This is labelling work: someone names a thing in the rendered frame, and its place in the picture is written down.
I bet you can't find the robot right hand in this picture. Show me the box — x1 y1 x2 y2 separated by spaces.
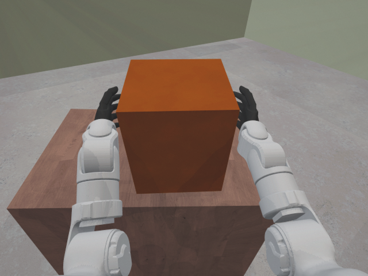
233 86 259 130

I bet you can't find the pedestal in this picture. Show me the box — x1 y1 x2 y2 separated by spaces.
7 109 275 276

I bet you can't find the robot right upper arm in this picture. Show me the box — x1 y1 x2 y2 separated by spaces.
264 219 368 276

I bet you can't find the robot left hand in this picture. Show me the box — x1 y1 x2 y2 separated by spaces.
94 86 121 128

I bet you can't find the right robot forearm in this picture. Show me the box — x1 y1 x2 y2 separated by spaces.
237 120 336 259

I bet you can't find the carton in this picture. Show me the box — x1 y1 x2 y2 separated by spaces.
116 59 240 194

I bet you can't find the robot left upper arm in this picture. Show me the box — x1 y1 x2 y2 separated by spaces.
55 229 132 276

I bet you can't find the left robot forearm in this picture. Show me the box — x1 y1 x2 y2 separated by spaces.
63 119 122 272

